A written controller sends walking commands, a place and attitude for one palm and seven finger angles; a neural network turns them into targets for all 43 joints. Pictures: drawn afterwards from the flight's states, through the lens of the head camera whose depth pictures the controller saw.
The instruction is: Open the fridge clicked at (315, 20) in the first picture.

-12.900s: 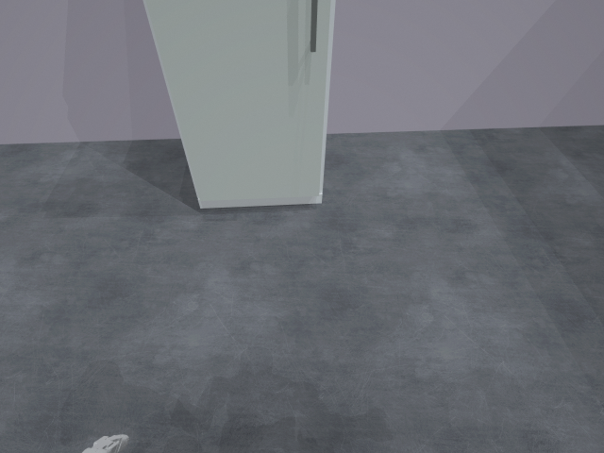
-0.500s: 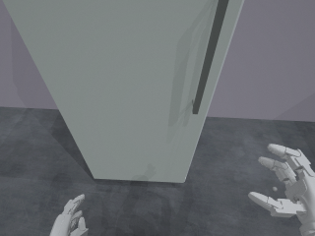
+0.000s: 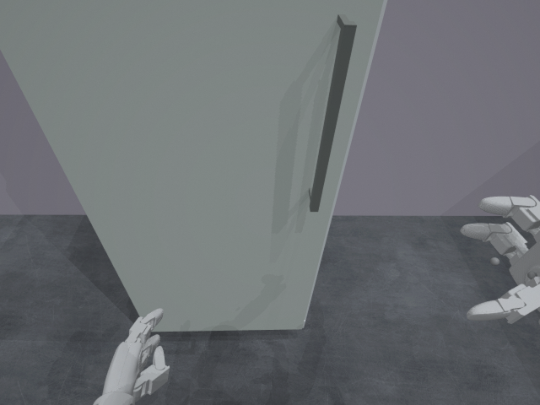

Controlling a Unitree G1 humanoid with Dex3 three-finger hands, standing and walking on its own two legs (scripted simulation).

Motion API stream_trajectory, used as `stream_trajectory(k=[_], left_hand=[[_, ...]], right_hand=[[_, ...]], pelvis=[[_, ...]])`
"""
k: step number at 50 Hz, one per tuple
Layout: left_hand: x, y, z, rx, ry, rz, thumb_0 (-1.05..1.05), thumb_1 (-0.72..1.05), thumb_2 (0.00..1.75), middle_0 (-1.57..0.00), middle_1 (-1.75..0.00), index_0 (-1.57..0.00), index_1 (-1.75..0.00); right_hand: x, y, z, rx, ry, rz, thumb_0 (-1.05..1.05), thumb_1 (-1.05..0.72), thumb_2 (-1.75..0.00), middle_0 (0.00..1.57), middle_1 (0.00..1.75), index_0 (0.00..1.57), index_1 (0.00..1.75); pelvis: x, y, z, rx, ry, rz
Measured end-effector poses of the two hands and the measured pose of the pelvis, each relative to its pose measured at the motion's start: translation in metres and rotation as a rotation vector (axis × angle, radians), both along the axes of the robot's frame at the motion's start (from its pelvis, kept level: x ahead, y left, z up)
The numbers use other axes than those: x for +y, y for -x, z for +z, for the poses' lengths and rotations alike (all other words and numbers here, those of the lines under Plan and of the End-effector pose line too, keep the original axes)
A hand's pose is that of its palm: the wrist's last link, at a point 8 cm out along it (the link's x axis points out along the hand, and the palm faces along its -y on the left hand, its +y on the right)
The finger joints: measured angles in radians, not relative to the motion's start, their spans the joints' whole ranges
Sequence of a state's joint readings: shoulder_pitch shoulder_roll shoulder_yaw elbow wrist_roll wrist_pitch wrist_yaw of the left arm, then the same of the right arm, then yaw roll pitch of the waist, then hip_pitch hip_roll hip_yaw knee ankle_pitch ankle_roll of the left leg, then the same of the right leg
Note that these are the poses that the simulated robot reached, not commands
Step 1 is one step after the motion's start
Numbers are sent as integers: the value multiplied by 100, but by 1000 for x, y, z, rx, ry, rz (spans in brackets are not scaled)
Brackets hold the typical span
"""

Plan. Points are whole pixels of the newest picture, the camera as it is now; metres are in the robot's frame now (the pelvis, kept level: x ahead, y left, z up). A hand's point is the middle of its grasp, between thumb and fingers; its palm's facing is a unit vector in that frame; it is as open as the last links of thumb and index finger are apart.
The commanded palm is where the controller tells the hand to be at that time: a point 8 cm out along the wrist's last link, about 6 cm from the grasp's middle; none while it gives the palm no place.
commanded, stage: raise the hand to about handle height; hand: right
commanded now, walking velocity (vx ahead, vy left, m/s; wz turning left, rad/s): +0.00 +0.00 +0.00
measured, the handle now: (325, 130) +0.51 -0.09 +0.18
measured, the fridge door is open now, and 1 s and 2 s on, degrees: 0 0 0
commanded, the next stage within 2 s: move the hooked fingers beside the handle in 0.66 s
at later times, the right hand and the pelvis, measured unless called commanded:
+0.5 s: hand (492, 233) +0.28 -0.27 +0.18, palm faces +0.06 +1.00 -0.05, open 14.0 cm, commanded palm +0.25 -0.31 +0.19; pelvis +0.00 +0.00 +0.01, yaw +1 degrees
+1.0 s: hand (474, 221) +0.30 -0.26 +0.18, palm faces +0.04 +1.00 -0.04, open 14.0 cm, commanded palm +0.28 -0.29 +0.19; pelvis +0.00 +0.00 +0.01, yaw +0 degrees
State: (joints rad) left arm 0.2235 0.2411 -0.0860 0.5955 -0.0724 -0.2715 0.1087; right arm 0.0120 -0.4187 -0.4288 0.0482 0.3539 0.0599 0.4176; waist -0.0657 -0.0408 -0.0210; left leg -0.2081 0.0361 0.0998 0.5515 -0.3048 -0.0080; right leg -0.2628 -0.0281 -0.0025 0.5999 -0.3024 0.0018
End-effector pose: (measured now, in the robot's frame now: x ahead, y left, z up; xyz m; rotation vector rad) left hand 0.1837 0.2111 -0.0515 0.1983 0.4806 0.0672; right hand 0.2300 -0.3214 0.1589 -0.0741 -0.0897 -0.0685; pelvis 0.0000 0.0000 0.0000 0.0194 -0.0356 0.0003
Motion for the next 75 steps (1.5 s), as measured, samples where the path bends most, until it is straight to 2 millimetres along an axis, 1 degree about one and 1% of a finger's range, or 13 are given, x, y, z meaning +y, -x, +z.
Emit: stream_trajectory(k=[5, 10, 12, 14, 19, 23, 34, 43, 47, 52, 59, 64, 75], left_hand=[[3, 7, -4, 34, 1, 10, 1, 90, 90, -20, -30, -20, -30], [11, 13, -6, 54, -1, 32, 2, 90, 90, -20, -30, -20, -30], [15, 15, -6, 59, -1, 42, 2, 90, 90, -20, -30, -20, -30], [19, 17, -5, 61, -1, 52, 2, 90, 90, -20, -30, -20, -30], [27, 19, -4, 64, -10, 73, 2, 90, 90, -20, -30, -20, -30], [29, 18, -2, 60, -20, 80, 2, 90, 90, -20, -30, -20, -29], [20, 10, -1, 46, -3, 65, 2, 90, 90, -20, -30, -20, -29], [16, 9, -2, 53, 3, 55, 2, 90, 90, -20, -30, -20, -30], [17, 10, -4, 65, -4, 56, 2, 90, 90, -20, -30, -20, -30], [18, 14, -5, 75, -3, 71, 2, 90, 90, -20, -30, -20, -30], [23, 22, -8, 96, 2, 100, 2, 90, 90, -20, -30, -20, -30], [27, 28, -12, 120, 4, 119, 2, 90, 90, -20, -30, -20, -30], [38, 34, -16, 167, -9, 150, 1, 90, 90, -20, -30, -20, -29]], right_hand=[[-7, -10, 15, 2, 4, -3, -1, 50, -30, 30, 120, 30, 120], [-11, -21, 32, -11, 10, 0, -1, 50, -30, 30, 120, 30, 120], [-12, -25, 35, -11, 3, 6, -1, 50, -30, 30, 120, 30, 120], [-11, -28, 33, 6, -7, 15, -1, 50, -30, 30, 120, 30, 120], [-4, -31, 20, 49, -18, 26, -1, 50, -30, 30, 120, 30, 120], [1, -28, 19, 19, -19, 16, -1, 50, -30, 30, 120, 30, 120], [-3, -28, 25, 18, -12, 5, -1, 50, -30, 30, 120, 30, 120], [-1, -30, 22, 30, -23, 6, -1, 50, -30, 30, 120, 30, 120], [6, -39, 20, 26, -35, 19, -1, 51, -30, 30, 120, 30, 120], [18, -55, 20, 32, -37, 38, -1, 51, -30, 30, 120, 30, 120], [33, -77, 21, 38, -44, 53, -1, 50, -30, 30, 120, 30, 120], [43, -89, 20, 46, -51, 57, -1, 50, -30, 30, 120, 30, 120], [47, -106, 16, 62, -62, 37, -1, 50, -30, 30, 120, 30, 120]], pelvis=[[2, 1, 2, -8, 2, -1], [3, 1, 4, -11, 4, 3], [3, 0, 5, -10, 5, 6], [3, 0, 5, -6, 7, 10], [3, 0, 5, -3, 9, 19], [4, -2, 5, -7, 8, 21], [4, -3, 6, -12, 8, 16], [4, -2, 6, -11, 7, 12], [3, -1, 5, -10, 7, 7], [3, 0, 6, -7, 9, 10], [3, -2, 6, 1, 12, 19], [4, -4, 6, 9, 15, 25], [7, -7, 6, 19, 15, 29]])
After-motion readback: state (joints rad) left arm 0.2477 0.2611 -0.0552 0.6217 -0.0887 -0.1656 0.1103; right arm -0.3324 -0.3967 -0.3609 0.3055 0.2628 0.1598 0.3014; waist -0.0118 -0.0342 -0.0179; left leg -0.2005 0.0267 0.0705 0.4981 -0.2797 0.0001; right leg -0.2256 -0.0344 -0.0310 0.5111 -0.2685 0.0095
